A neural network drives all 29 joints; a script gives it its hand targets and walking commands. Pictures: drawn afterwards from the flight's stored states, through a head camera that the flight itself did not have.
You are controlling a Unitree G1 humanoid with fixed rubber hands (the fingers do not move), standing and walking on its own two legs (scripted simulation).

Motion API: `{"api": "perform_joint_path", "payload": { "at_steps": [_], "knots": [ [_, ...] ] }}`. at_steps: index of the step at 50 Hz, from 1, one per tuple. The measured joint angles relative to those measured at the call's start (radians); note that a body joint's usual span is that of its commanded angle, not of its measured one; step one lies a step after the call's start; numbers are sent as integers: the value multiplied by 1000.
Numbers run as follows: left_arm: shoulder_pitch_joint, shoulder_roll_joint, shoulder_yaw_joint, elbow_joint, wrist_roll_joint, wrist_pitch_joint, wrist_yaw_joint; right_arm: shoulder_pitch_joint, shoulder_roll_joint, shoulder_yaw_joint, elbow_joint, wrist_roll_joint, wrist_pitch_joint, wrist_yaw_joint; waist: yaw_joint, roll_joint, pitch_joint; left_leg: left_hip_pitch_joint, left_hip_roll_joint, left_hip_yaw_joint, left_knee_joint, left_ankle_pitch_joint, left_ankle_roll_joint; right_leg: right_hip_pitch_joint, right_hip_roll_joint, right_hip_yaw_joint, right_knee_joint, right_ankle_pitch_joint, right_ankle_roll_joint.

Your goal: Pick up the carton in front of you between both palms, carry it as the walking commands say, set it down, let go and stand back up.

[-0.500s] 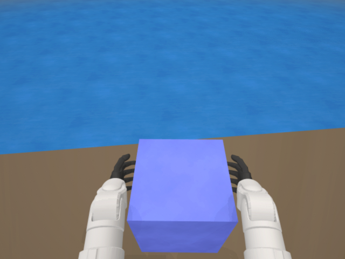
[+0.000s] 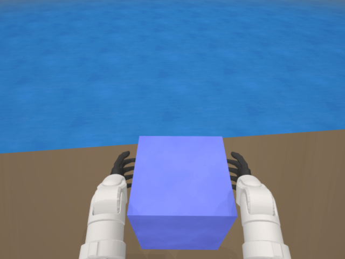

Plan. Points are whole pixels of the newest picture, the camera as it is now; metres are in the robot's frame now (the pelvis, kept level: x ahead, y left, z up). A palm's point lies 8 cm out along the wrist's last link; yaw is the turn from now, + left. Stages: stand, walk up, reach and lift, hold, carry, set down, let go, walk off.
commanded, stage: carry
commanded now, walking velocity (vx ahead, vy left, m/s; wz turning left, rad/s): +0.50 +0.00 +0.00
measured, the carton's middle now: (180, 195) +0.29 +0.00 -0.02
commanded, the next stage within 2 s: none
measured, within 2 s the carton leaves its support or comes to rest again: neither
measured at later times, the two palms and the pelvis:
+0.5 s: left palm (112, 131) +0.43 +0.19 +0.08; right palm (218, 126) +0.45 -0.11 +0.08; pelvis +0.18 +0.02 +0.00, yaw +3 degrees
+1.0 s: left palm (133, 79) +0.77 +0.18 +0.06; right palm (206, 78) +0.78 -0.12 +0.05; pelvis +0.50 +0.02 -0.03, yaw +3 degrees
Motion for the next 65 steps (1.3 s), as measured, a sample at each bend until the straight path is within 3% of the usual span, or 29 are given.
{"api": "perform_joint_path", "payload": {
  "at_steps": [3, 5, 8, 12, 15, 17, 21, 26, 28, 29, 32, 34, 37, 41, 46, 47, 48, 50, 52, 54, 59, 65],
  "knots": [
    [14, 3, -25, -47, -19, 32, 10, 17, -8, 14, -50, 26, 30, -7, -9, -5, -51, -67, 15, 23, 57, -86, 7, -44, -6, -16, 18, -36, -4],
    [18, 5, -44, -95, -36, 60, 26, 20, -21, 26, -91, 52, 54, -12, -11, -16, -72, -91, 20, 50, 69, -66, 7, -69, -19, -21, 37, -4, -4],
    [37, 17, -68, -175, -65, 126, 48, 16, -31, 50, -142, 88, 114, -27, -8, -28, -108, -90, 11, 76, 48, -11, 11, -101, -41, -17, 98, -81, -2],
    [46, 77, -81, -253, -134, 236, 58, 12, -18, 98, -203, 104, 214, -69, 10, -2, -142, -69, 33, 102, 17, -45, 21, -170, -49, -111, 180, -200, -2],
    [23, 92, -89, -298, -174, 308, 66, 31, -20, 114, -300, 112, 295, -92, 17, 20, -134, -48, 53, 94, 9, -69, 12, -153, -29, -188, 43, -102, -5],
    [12, 68, -97, -324, -177, 336, 77, 52, -32, 105, -374, 123, 339, -95, 15, 36, -137, -76, 67, 89, 100, -122, 11, -128, -23, -216, 12, 20, -26],
    [60, 7, -117, -404, -152, 385, 99, 100, -39, 64, -462, 170, 399, -92, 12, -8, -146, -220, 49, 163, 316, -243, 26, -81, -60, -236, 5, -69, -30],
    [115, 20, -132, -542, -152, 451, 104, 114, -19, 85, -531, 177, 436, -90, 18, -50, -110, -275, 33, 243, 100, -57, 29, 33, -99, -220, -51, -114, 11],
    [114, 21, -116, -589, -155, 469, 105, 96, -17, 101, -548, 177, 444, -90, 22, -55, -96, -236, 31, 288, 32, 77, 53, 41, -121, -206, 44, -189, 25],
    [114, 24, -102, -602, -160, 472, 105, 84, -15, 113, -539, 173, 441, -91, 19, -57, -98, -231, 29, 304, 60, 83, 72, 6, -134, -195, 151, -214, 23],
    [96, 32, -78, -593, -174, 492, 105, 65, -13, 125, -522, 159, 454, -93, 10, -25, -100, -182, 34, 317, 61, -11, 95, -168, -104, -144, 511, -234, -2],
    [81, 23, -72, -573, -175, 499, 105, 69, -13, 118, -526, 153, 467, -93, 4, -6, -100, -126, 36, 313, -2, -14, 77, -271, -95, -150, 604, -191, -14],
    [75, 13, -78, -556, -170, 491, 104, 77, -14, 103, -538, 154, 473, -93, -13, 12, -91, -27, 37, 301, -108, -11, 71, -377, -93, -166, 535, -100, -13],
    [81, 16, -98, -563, -163, 470, 99, 82, -15, 94, -552, 162, 457, -93, -28, 12, -76, 101, 41, 285, -198, -40, 50, -448, -93, -190, 305, 35, -11],
    [100, 19, -106, -577, -157, 455, 97, 87, -16, 99, -551, 167, 441, -91, -26, 12, -58, 247, 62, 270, -181, -161, 2, -396, -59, -279, 49, 198, -40],
    [100, 19, -107, -572, -157, 454, 96, 91, -17, 100, -550, 166, 440, -90, -22, 10, -56, 254, 72, 263, -115, -204, -5, -357, -49, -302, 15, 191, -44],
    [99, 18, -111, -557, -155, 446, 95, 91, -19, 95, -542, 165, 436, -87, -13, 23, -54, 233, 95, 254, -1, -246, -7, -339, -39, -319, 35, 195, -86],
    [89, 17, -115, -509, -151, 426, 93, 91, -18, 79, -516, 160, 426, -85, 2, 36, -43, 91, 108, 181, 349, -206, 3, -335, -39, -338, 119, 114, -130],
    [91, 17, -115, -483, -151, 421, 93, 99, -18, 78, -499, 157, 422, -85, 11, 23, -24, -72, 84, 133, 616, -156, 24, -291, -45, -343, 101, 72, -127],
    [108, 19, -116, -486, -153, 419, 93, 107, -20, 89, -493, 154, 421, -85, 17, 12, -8, -208, 83, 134, 709, -90, 39, -233, -43, -344, 42, 67, -118],
    [139, 23, -112, -532, -164, 402, 93, 119, -20, 119, -513, 153, 401, -84, 33, -5, 4, -416, 106, 164, 565, 0, 36, -95, -39, -323, -84, 43, -105],
    [95, 19, -100, -552, -174, 396, 93, 95, -18, 109, -555, 149, 394, -85, 39, -2, -21, -489, 110, 196, 276, 129, 43, 53, -36, -295, -127, -51, -70]
  ]
}}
